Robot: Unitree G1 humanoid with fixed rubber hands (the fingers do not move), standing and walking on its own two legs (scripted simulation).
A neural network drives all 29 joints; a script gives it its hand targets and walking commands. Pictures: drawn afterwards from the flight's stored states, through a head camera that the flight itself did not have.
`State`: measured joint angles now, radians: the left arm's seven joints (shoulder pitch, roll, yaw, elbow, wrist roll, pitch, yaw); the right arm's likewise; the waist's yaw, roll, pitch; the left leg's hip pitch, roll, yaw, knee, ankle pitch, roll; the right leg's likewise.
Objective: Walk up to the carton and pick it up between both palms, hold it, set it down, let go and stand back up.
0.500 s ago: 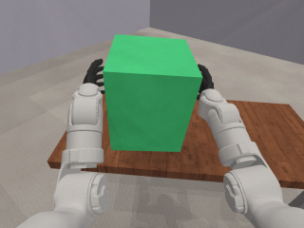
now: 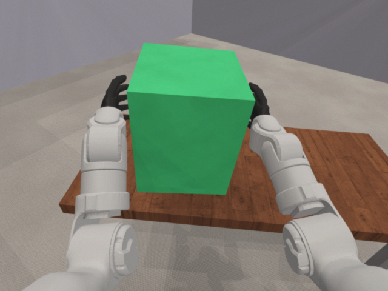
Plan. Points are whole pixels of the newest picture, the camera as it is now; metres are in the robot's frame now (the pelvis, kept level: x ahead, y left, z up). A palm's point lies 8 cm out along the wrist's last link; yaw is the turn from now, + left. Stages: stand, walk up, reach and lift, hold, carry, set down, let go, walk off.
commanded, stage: hold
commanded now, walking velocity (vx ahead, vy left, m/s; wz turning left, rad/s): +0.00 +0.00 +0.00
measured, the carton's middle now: (186, 121) +0.41 +0.00 +0.18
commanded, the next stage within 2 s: none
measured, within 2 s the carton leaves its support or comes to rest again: neither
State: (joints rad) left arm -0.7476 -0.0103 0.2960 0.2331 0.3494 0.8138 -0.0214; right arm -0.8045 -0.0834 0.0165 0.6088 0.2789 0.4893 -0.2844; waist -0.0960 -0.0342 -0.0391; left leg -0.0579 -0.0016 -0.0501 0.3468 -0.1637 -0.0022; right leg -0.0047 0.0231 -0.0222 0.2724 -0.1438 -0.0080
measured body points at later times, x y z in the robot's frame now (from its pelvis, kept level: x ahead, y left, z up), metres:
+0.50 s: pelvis +0.00 +0.00 +0.00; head -0.07 +0.02 +0.44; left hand +0.38 +0.14 +0.23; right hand +0.38 -0.15 +0.22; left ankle +0.03 +0.12 -0.75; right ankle +0.01 -0.11 -0.75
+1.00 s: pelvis +0.01 +0.00 +0.00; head -0.06 +0.02 +0.44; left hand +0.39 +0.14 +0.23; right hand +0.38 -0.15 +0.22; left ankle +0.03 +0.12 -0.75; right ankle +0.01 -0.11 -0.75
